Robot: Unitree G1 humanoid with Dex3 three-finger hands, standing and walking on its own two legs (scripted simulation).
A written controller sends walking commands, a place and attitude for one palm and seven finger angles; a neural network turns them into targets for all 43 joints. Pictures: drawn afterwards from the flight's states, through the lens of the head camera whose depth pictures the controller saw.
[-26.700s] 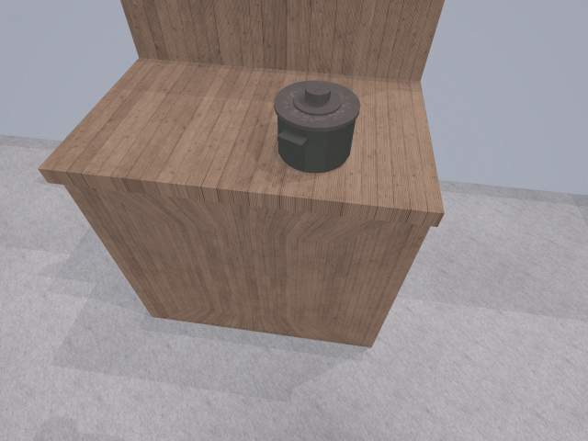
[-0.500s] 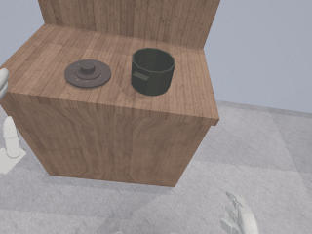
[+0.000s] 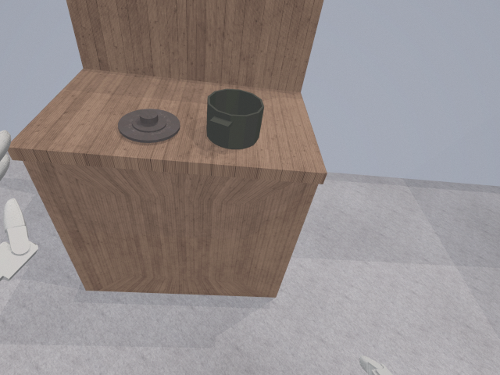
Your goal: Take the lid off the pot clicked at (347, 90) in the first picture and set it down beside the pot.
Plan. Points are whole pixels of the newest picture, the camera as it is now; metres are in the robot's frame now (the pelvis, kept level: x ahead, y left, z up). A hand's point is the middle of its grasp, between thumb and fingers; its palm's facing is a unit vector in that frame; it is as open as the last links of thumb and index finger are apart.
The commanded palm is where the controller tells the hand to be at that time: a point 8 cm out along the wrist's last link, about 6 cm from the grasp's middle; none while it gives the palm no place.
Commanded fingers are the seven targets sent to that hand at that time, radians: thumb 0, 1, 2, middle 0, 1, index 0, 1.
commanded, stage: stop stepping back and stand still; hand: left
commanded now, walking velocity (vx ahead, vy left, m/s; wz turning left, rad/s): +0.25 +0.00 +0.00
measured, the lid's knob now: (148, 117) +0.77 +0.28 +0.02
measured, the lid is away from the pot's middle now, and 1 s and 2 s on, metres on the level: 0.24 0.24 0.24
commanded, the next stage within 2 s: let the arm hang, fingers relaxed in 1.40 s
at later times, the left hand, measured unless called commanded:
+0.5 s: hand (17, 336) +0.15 +0.28 +0.09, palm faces +0.28 -0.82 -0.50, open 7.4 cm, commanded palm none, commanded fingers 0.00 0.90 0.90 -0.20 -0.30 -0.20 -0.30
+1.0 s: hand out of the picture -0.04 +0.21 -0.19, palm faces +0.13 -0.98 -0.16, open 7.3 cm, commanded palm none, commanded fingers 0.00 0.90 0.90 -0.20 -0.30 -0.20 -0.30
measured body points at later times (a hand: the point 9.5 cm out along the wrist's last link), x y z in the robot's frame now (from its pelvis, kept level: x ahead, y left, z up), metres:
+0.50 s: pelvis -0.05 +0.03 -0.03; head -0.08 +0.02 +0.42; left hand +0.13 +0.32 +0.12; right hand +0.11 -0.20 -0.12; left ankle -0.06 +0.14 -0.71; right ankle -0.02 -0.07 -0.74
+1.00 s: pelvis +0.01 +0.04 -0.02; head +0.05 +0.07 +0.43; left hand -0.04 +0.26 -0.18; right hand -0.01 -0.20 -0.16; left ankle -0.03 +0.15 -0.74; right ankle -0.01 -0.09 -0.74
